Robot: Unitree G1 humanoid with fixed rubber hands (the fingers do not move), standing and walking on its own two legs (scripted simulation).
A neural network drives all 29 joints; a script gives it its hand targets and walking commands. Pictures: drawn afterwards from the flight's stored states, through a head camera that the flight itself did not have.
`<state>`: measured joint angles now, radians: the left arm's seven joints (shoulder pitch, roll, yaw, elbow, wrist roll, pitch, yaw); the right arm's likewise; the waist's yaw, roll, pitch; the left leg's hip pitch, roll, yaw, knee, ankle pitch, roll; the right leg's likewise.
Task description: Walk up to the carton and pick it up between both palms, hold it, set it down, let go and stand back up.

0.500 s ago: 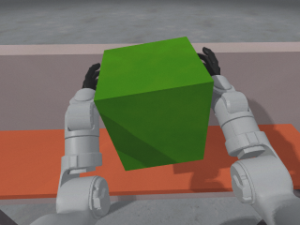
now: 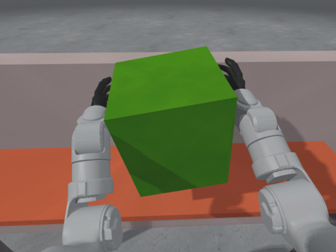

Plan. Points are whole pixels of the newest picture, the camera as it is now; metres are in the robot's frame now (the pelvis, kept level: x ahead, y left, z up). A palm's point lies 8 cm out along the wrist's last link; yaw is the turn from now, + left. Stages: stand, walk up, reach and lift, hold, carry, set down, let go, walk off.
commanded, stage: hold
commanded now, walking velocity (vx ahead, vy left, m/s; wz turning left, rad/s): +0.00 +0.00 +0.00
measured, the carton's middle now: (172, 123) +0.34 +0.00 +0.19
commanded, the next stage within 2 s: none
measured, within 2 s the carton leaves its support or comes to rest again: neither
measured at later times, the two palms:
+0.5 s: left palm (100, 108) +0.36 +0.16 +0.23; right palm (235, 91) +0.36 -0.15 +0.26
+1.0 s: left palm (100, 107) +0.36 +0.16 +0.23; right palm (235, 90) +0.36 -0.15 +0.26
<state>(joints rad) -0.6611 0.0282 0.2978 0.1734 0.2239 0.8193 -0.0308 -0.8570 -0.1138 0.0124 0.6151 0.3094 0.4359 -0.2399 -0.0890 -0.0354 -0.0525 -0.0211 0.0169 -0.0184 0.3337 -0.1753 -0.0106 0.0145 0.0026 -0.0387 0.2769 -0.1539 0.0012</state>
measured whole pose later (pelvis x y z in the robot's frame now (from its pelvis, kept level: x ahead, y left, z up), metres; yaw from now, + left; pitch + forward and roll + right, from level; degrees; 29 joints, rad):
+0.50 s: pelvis +0.00 +0.00 +0.00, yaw +0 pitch -7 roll -1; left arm -0.68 0.03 0.29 0.19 0.22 0.82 -0.02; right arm -0.87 -0.12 0.00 0.63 0.30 0.45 -0.23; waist -0.09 -0.03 -0.06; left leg -0.04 0.01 -0.02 0.34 -0.17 -0.01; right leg 0.00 0.00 -0.03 0.28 -0.15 0.00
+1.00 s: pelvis +0.00 +0.00 +0.00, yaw +0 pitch -7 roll -1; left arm -0.69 0.03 0.30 0.20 0.22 0.82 -0.02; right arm -0.88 -0.11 -0.02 0.64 0.29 0.46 -0.23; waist -0.08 -0.04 -0.07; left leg -0.04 0.01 -0.02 0.33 -0.17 -0.01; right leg -0.01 0.00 -0.02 0.29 -0.15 0.00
